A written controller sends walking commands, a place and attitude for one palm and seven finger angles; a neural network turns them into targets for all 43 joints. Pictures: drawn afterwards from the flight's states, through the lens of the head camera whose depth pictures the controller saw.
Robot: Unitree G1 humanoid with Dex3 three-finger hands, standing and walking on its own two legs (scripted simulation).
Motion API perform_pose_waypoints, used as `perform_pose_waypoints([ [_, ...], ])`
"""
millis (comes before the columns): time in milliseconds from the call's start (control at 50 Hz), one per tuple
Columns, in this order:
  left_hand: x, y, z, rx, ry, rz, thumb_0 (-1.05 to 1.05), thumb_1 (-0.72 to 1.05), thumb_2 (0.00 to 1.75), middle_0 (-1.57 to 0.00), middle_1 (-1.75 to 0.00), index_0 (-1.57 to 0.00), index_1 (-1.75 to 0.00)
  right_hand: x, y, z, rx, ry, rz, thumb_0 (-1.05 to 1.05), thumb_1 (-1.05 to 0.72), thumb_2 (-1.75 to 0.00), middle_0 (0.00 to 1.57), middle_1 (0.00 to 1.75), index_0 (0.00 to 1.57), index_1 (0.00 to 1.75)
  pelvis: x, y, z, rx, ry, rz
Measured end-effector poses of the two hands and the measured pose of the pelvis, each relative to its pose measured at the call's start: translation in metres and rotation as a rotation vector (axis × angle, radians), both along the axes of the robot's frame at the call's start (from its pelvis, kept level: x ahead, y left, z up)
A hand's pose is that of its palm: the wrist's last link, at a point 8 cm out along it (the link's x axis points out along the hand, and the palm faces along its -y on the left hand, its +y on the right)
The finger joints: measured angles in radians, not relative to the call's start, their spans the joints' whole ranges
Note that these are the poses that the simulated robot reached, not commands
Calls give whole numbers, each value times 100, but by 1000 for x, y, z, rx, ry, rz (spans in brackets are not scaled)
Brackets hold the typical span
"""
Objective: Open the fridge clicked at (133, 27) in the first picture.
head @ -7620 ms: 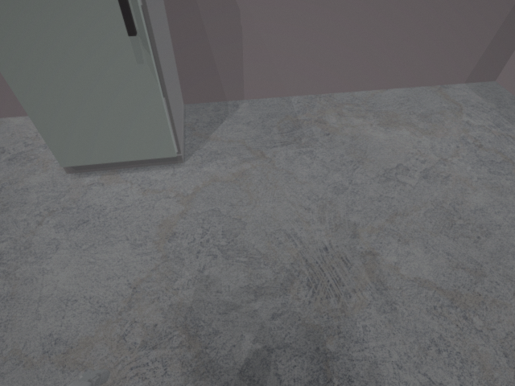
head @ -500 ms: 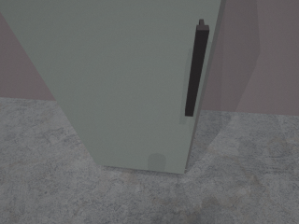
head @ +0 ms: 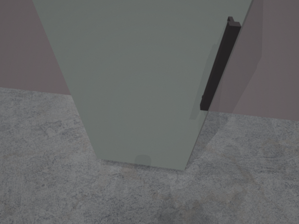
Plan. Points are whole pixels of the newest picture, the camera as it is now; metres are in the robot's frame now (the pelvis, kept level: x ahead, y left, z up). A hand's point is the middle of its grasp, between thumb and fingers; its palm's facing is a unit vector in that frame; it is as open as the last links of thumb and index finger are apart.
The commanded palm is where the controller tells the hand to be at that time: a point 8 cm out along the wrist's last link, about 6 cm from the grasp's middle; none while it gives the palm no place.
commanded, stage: come to a stop and stand still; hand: right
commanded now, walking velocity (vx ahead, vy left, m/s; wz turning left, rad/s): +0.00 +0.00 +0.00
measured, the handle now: (215, 70) +0.55 -0.17 +0.14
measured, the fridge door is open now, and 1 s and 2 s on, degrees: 0 0 0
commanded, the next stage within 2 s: look again from close up in 0.80 s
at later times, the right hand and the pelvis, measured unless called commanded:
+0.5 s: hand out of the picture +0.01 -0.21 -0.18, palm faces +0.03 +0.98 -0.20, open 7.4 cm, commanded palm none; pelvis +0.00 -0.04 -0.01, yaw +0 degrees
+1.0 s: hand out of the picture +0.03 -0.24 -0.17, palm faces +0.00 +0.97 -0.23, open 7.4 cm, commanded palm none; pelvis +0.00 -0.04 +0.00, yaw +1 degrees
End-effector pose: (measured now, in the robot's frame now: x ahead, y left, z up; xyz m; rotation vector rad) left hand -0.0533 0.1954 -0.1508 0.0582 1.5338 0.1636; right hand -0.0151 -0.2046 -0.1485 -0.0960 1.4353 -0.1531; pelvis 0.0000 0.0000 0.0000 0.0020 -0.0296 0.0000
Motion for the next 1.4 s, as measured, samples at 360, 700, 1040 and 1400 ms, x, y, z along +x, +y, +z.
perform_pose_waypoints([
  [360,49,8,0,60,-166,-40,2,93,90,-19,-29,-20,-30,-5,-16,-5,-5,-36,25,0,-91,-90,20,30,21,30,-3,-19,-6,24,10,6],
  [700,78,-11,8,74,-249,-101,1,93,90,-20,-30,-20,-30,38,-86,9,-96,-140,65,0,-91,-90,20,30,20,30,-1,-46,-3,0,14,8],
  [1040,95,6,14,106,-241,-124,1,91,90,-20,-30,-20,-30,38,-81,6,-77,-101,70,1,-91,-90,20,30,20,30,4,-43,-1,-3,12,9],
  [1400,103,20,15,108,-240,-128,1,91,90,-20,-30,-20,-30,48,-74,10,-88,-114,77,1,-91,-90,20,30,21,30,7,-30,1,-6,12,11],
])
